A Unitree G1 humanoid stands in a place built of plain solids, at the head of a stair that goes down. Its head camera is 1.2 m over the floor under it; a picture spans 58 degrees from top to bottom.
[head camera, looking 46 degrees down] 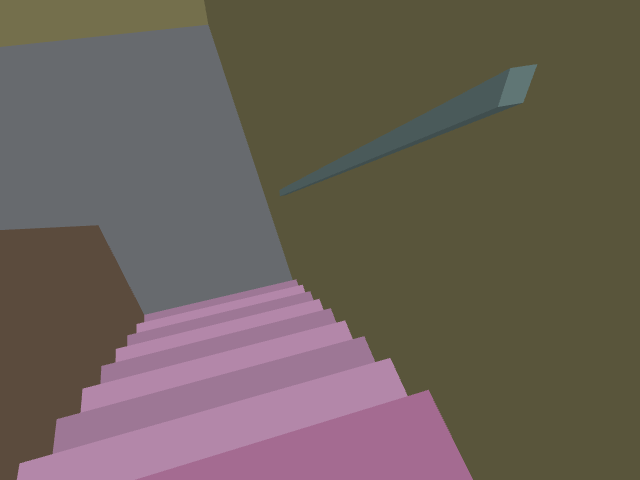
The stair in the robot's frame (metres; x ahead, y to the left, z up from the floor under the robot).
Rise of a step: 0.20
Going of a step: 0.22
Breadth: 1.20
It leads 17 degrees to the left of straight ahead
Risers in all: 9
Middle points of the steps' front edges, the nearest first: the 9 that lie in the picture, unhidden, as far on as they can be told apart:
0.38 0.26 0.00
0.59 0.33 -0.20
0.80 0.39 -0.39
1.01 0.45 -0.59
1.22 0.52 -0.79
1.43 0.58 -0.98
1.64 0.64 -1.18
1.85 0.71 -1.38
2.06 0.77 -1.58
